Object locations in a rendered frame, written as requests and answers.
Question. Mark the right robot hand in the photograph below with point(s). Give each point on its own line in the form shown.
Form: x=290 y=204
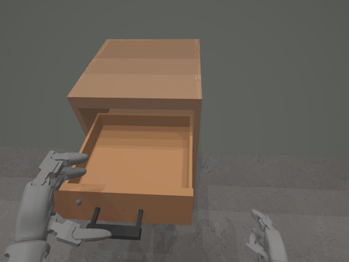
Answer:
x=271 y=246

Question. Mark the left robot hand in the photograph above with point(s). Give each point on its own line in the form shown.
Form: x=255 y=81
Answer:
x=33 y=219

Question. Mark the drawer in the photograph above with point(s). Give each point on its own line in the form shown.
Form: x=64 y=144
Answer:
x=136 y=161

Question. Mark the robot left forearm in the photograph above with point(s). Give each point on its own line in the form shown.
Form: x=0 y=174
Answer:
x=28 y=251

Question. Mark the handle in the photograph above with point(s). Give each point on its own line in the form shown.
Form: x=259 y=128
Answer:
x=124 y=232

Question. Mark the cabinet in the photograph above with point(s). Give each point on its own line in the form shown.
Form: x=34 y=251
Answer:
x=142 y=76

